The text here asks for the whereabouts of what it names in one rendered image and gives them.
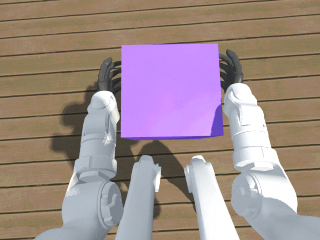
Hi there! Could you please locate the robot right hand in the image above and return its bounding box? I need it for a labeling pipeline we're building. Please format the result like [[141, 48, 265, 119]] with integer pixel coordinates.
[[218, 49, 244, 93]]

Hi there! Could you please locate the robot left hand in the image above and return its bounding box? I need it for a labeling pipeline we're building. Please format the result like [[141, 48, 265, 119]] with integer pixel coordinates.
[[97, 57, 122, 96]]

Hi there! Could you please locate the robot right thigh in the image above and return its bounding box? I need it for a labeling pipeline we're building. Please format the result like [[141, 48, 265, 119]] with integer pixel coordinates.
[[184, 160, 240, 240]]

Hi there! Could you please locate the robot right forearm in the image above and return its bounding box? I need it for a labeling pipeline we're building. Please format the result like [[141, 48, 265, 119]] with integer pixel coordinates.
[[223, 83, 298, 205]]

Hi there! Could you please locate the robot left forearm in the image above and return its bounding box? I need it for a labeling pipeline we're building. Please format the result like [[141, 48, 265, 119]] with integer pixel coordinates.
[[61, 90, 120, 222]]

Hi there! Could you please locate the robot left thigh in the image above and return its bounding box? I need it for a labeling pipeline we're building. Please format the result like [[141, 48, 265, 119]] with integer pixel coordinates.
[[114, 160, 161, 240]]

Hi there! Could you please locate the robot thigh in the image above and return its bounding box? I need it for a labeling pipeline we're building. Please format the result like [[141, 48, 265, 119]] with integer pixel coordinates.
[[184, 160, 240, 240], [114, 160, 161, 240]]

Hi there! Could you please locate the robot right upper arm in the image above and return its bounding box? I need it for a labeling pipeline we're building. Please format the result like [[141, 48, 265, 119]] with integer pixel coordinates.
[[230, 171, 320, 240]]

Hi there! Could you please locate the robot left upper arm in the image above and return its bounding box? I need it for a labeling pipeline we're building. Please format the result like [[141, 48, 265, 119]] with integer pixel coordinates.
[[33, 180, 124, 240]]

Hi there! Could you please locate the carton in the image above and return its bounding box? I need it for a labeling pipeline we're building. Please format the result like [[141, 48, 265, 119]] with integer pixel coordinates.
[[121, 43, 224, 141]]

